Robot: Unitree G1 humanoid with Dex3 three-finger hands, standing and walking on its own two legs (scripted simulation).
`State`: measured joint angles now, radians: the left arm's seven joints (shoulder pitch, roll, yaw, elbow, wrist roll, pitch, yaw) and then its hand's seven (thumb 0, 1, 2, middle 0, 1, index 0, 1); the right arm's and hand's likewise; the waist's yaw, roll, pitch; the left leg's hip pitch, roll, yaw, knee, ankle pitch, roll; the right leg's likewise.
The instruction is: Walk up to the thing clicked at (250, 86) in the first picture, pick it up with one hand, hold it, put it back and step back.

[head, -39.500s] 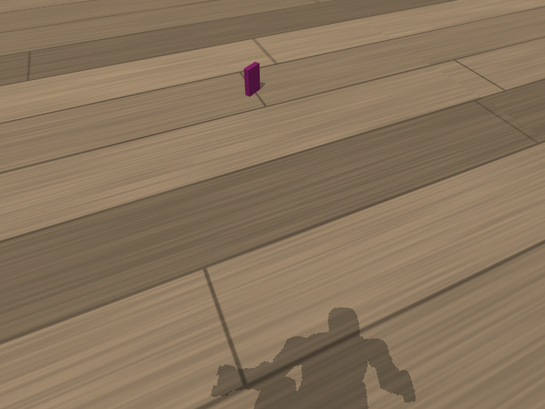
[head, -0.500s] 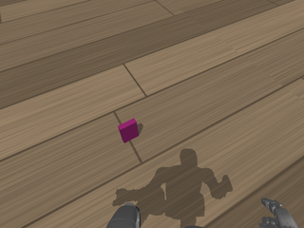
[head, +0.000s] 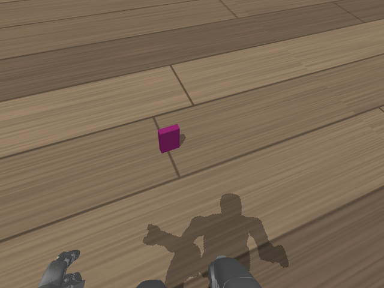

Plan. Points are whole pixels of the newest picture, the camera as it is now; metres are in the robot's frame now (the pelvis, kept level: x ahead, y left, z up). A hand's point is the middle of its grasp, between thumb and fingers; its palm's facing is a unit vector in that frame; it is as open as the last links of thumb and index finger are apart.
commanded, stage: step back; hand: left
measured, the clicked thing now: (169, 139) +0.92 +0.11 -0.66
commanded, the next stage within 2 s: stand in 1.38 s
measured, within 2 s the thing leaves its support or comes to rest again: neither
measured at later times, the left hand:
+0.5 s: hand out of the picture -0.07 +0.25 -0.13, palm faces -0.03 -0.90 -0.43, open 7.4 cm
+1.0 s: hand out of the picture +0.00 +0.22 -0.13, palm faces +0.00 -0.92 -0.38, open 7.4 cm
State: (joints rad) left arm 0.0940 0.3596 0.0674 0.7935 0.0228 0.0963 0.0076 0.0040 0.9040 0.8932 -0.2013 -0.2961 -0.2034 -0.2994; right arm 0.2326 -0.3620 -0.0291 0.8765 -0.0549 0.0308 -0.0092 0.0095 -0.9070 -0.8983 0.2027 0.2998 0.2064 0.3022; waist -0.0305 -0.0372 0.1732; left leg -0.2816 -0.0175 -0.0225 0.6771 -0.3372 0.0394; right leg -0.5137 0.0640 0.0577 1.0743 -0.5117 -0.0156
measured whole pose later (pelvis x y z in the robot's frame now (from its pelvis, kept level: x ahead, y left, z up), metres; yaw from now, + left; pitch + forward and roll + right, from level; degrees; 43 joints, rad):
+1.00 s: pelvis -0.10 -0.04 +0.01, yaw -1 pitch -2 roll +0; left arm 0.16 0.34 0.05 0.98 0.04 -0.04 0.00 0.00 0.90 0.89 -0.20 -0.30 -0.20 -0.30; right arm 0.24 -0.40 -0.05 1.00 -0.02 0.01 0.00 0.01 -0.91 -0.90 0.20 0.30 0.20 0.30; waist 0.02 0.04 0.06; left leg -0.35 -0.02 -0.09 0.85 -0.47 0.00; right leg -0.24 -0.01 -0.06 0.57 -0.29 -0.02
